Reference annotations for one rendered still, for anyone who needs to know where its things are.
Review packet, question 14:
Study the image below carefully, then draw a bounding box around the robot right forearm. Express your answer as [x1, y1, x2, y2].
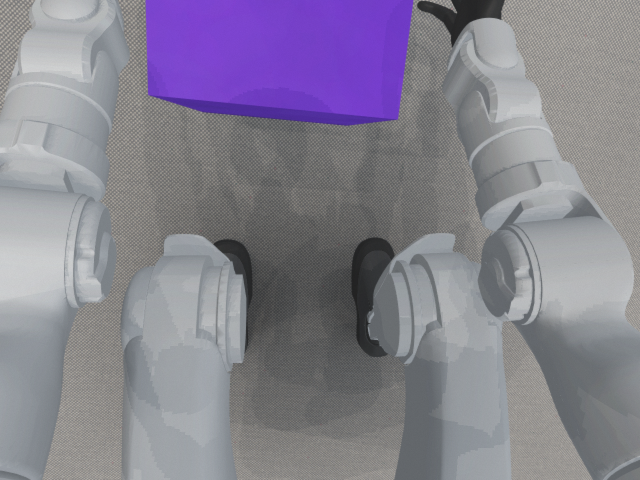
[442, 18, 634, 299]

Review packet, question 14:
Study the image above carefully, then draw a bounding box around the robot right hand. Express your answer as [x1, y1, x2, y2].
[417, 0, 505, 48]

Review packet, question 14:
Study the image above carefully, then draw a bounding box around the right robot upper arm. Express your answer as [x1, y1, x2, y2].
[478, 216, 640, 480]

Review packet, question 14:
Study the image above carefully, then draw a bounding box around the right robot thigh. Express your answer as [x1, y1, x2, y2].
[380, 252, 512, 480]

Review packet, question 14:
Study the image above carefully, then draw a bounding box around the robot left forearm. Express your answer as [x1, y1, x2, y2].
[0, 0, 130, 202]

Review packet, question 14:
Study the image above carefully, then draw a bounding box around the carton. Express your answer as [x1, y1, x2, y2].
[146, 0, 413, 126]

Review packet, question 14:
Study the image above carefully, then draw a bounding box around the left robot upper arm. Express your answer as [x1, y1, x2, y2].
[0, 186, 117, 480]

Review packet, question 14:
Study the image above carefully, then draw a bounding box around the robot right shin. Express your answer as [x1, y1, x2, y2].
[367, 233, 503, 355]

